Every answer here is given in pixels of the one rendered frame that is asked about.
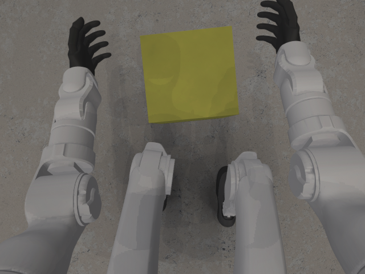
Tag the carton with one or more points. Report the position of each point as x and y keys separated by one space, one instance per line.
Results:
x=190 y=75

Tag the robot right upper arm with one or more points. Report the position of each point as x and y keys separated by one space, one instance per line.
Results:
x=332 y=181

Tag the right robot forearm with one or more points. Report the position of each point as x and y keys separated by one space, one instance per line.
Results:
x=306 y=102

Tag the right robot hand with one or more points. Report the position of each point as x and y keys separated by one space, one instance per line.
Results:
x=287 y=28

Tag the right robot shin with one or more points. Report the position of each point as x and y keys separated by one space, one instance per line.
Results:
x=229 y=207

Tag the left robot hand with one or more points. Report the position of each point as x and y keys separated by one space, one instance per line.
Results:
x=80 y=54

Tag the left robot forearm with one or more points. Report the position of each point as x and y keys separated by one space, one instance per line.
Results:
x=71 y=144

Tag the robot left foot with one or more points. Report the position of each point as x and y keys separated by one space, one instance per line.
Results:
x=165 y=202

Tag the robot left upper arm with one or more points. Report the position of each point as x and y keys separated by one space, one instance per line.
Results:
x=58 y=209

